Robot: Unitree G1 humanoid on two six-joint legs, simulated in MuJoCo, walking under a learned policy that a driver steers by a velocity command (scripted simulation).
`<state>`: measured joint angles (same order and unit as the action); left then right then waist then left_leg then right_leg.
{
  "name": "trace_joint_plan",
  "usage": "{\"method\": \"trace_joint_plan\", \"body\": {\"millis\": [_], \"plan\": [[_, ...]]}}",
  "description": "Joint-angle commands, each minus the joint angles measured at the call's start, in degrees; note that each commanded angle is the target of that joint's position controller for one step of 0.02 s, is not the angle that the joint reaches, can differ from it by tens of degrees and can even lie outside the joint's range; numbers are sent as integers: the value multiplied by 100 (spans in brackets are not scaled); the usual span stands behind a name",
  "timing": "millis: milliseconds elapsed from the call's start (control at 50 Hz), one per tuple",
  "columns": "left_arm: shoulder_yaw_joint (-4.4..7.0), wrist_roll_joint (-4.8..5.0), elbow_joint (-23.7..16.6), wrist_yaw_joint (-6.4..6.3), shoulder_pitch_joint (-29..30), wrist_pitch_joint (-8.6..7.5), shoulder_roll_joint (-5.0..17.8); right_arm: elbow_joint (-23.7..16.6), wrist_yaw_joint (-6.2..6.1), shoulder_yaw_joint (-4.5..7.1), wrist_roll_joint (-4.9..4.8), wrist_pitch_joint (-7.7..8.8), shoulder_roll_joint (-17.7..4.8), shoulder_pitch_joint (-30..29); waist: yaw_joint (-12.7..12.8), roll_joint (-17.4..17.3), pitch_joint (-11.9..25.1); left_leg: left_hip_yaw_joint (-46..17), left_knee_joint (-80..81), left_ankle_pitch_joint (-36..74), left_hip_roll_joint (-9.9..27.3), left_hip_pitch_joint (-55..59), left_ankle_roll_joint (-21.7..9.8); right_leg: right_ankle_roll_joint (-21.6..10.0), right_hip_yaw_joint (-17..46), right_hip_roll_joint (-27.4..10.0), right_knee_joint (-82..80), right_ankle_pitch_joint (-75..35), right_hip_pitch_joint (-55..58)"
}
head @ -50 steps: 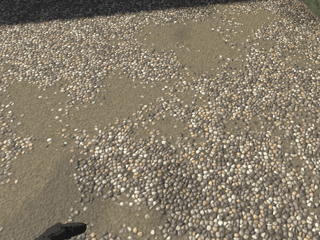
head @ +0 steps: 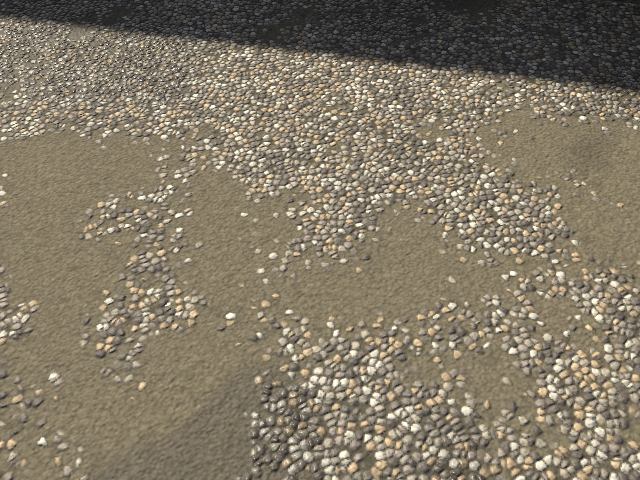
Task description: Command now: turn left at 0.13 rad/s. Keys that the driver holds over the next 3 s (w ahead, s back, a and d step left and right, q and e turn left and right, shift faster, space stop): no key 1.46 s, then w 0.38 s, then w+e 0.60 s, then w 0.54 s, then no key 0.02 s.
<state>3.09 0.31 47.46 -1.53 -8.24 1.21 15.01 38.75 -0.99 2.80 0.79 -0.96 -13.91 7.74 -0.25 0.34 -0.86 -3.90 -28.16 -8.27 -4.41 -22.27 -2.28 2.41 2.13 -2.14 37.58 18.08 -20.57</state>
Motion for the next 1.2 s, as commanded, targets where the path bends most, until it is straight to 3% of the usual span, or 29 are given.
{"method": "trace_joint_plan", "body": {"millis": [20, 40, 60, 80, 100, 160, 260, 360, 660, 1200], "plan": [[97, -130, -190, 84, -370, -122, 507, -178, -1, 90, -16, 73, -548, 236, 89, -573, 683, -1099, 570, -713, 1037, 202, -429, -293, -3, -117, -1226, -929, 1167], [144, -203, -250, 74, -391, -132, 857, -159, 18, 67, 63, 121, -450, 430, -134, 146, 631, -663, 15, -1149, 595, -86, -132, -568, 683, -811, -1348, -1532, 1266], [154, -182, -194, 88, -144, -144, 884, -262, 38, 74, 52, 155, -384, 387, -333, 1102, 441, -68, -82, -1159, 225, 235, 89, -990, 1125, -1166, -1718, -861, 427], [67, -182, -332, 103, 197, -196, 568, -235, 27, 102, 81, 159, -546, 134, -257, 1000, 261, -99, -92, -763, 336, 663, 179, -957, 1115, -1020, -1920, -154, -7], [48, -181, -312, 100, 216, -245, 495, -238, 17, 130, 67, 140, -566, -47, -188, 928, 198, -91, -80, -436, 330, 821, 177, -750, 912, -791, -1868, 167, -46], [21, -135, -213, 81, -53, -354, 536, -157, -4, 134, 61, 45, -478, 53, -127, 749, 61, -232, 12, -142, 446, 1080, 105, -522, 635, -538, -1825, 339, -139], [-6, -79, -144, 10, -339, -331, 495, 35, 2, 146, 21, 123, -420, 150, 23, 156, 16, -291, 88, 138, 480, 921, 106, -492, 371, -311, -1486, 28, 204], [-34, -64, -91, 28, -409, -306, 427, 164, -21, 158, 0, 153, -429, 250, 65, -111, 173, -346, 41, 532, 535, 1037, 95, -491, 217, -177, -1270, -335, 369], [-79, -46, 275, 61, -428, -300, 395, 574, -112, 157, -35, 106, -463, 298, 43, -14, 124, -354, -13, 788, 574, 1290, 87, -454, 119, -58, -1312, -537, 359], [-156, -41, 963, 15, -862, -287, 327, 1828, -166, 53, -66, 92, -440, 323, 50, -25, -119, -189, 259, 530, 518, 1290, 201, -494, 76, 26, -1659, -500, 517]]}}
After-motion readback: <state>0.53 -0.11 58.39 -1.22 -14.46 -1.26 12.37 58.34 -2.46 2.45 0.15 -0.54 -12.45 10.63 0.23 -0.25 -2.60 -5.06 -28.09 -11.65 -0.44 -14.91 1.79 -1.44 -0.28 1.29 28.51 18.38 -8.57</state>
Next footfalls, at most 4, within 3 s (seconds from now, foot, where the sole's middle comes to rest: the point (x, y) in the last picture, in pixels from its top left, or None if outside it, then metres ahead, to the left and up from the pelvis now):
0.02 right None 0.04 -0.14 -0.77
1.76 left None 0.14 0.11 -0.77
2.24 right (400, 468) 0.49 -0.13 -0.77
2.76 left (342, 327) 0.82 -0.02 -0.77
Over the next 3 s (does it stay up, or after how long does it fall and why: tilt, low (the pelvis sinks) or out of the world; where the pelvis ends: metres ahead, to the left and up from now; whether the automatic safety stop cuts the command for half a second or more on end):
stays up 0.76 -0.09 0.01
